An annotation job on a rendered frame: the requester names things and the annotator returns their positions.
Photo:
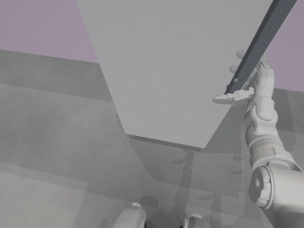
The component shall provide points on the robot right forearm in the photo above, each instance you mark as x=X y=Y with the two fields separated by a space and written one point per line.
x=264 y=144

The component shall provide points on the handle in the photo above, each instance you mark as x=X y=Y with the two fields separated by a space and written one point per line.
x=271 y=23

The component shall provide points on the robot left thigh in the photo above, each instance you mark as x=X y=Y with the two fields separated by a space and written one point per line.
x=130 y=217

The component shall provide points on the right robot hand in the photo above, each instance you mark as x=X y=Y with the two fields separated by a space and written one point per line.
x=262 y=83

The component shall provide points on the robot right thigh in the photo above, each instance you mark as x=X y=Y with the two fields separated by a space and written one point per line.
x=194 y=222

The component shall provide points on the robot thigh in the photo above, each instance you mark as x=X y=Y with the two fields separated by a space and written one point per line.
x=130 y=217
x=194 y=222

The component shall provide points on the fridge door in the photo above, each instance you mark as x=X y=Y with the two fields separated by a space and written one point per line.
x=164 y=61

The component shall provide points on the robot right upper arm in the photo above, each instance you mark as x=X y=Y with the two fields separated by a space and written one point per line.
x=279 y=192

